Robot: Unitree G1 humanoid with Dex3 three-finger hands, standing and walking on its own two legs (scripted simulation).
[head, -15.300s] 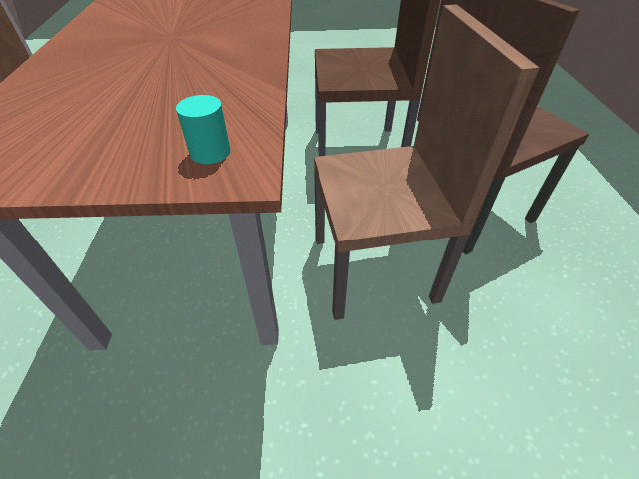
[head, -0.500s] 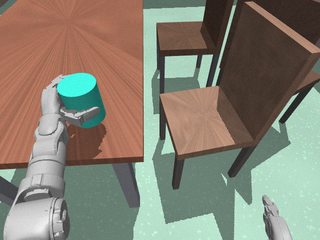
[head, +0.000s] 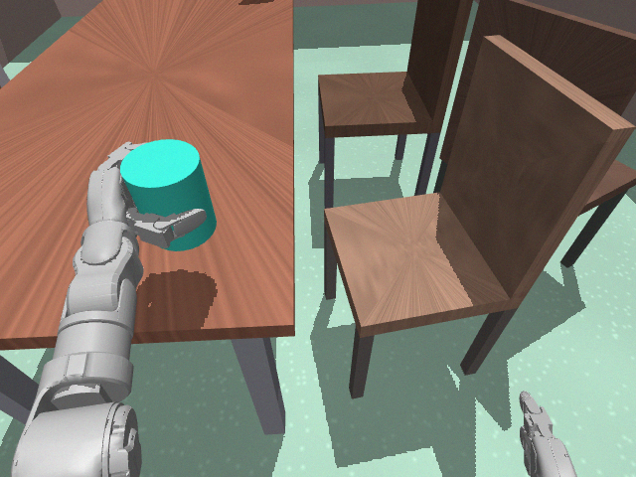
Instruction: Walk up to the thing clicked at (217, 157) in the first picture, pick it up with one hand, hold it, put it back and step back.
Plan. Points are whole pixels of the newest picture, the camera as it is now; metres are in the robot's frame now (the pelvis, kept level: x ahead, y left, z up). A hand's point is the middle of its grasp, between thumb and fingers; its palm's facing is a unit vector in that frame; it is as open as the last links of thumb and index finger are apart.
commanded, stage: lift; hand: left
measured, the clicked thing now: (173, 197) +0.44 +0.18 +0.16
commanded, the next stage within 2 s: hold in 1.08 s
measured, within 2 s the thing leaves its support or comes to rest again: neither
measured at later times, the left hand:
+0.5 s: hand (150, 185) +0.37 +0.17 +0.23, palm faces +0.20 -0.98 -0.03, open 11.8 cm
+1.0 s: hand (130, 172) +0.34 +0.17 +0.27, palm faces +0.18 -0.98 -0.02, open 11.8 cm
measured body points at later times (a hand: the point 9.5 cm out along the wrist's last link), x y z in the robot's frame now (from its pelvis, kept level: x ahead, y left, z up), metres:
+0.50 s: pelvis +0.00 -0.02 +0.01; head -0.03 -0.04 +0.46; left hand +0.35 +0.22 +0.24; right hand +0.17 -0.26 -0.05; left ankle +0.03 +0.12 -0.71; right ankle -0.01 -0.15 -0.71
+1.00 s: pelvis -0.01 -0.01 +0.01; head -0.05 -0.04 +0.46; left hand +0.33 +0.22 +0.27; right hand +0.17 -0.26 -0.05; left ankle +0.03 +0.12 -0.71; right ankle -0.01 -0.15 -0.71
